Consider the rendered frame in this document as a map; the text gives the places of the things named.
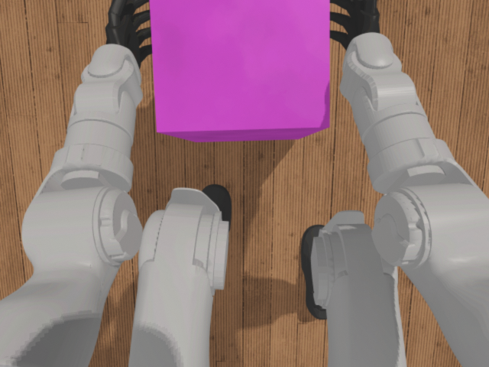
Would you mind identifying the right robot upper arm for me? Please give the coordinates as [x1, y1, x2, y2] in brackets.
[371, 183, 489, 367]

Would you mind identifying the robot left forearm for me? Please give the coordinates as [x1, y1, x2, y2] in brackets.
[21, 44, 143, 260]

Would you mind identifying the robot right hand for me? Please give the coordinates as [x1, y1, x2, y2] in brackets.
[330, 0, 380, 50]

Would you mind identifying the robot left shin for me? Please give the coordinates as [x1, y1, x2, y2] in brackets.
[138, 187, 220, 272]

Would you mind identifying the robot right thigh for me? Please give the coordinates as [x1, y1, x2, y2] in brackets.
[311, 224, 406, 367]

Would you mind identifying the carton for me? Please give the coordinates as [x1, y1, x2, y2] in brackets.
[150, 0, 330, 142]

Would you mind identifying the left robot upper arm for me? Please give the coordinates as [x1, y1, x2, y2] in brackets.
[0, 186, 143, 367]

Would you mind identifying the robot left hand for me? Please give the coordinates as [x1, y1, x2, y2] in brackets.
[105, 0, 152, 69]

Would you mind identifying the robot right forearm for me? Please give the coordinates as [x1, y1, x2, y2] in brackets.
[339, 32, 486, 196]

